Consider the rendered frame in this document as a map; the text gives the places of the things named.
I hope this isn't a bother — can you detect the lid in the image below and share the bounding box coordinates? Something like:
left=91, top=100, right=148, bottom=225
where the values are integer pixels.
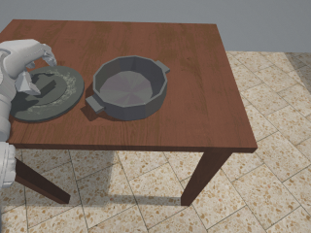
left=10, top=65, right=85, bottom=122

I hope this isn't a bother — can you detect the robot left upper arm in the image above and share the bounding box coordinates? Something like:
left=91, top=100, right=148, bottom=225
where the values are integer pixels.
left=0, top=142, right=17, bottom=233

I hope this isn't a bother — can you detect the knob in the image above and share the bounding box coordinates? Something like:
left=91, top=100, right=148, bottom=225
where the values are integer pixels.
left=31, top=73, right=56, bottom=95

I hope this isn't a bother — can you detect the pot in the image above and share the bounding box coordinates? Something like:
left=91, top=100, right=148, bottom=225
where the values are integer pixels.
left=86, top=55, right=170, bottom=121

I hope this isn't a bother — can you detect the robot left forearm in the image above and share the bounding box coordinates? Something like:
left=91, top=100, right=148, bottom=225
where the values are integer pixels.
left=0, top=46, right=25, bottom=142

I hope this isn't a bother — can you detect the left robot hand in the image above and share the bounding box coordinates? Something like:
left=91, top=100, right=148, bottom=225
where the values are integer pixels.
left=0, top=39, right=57, bottom=95

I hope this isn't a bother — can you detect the table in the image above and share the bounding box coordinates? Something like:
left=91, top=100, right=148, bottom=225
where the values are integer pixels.
left=0, top=19, right=258, bottom=207

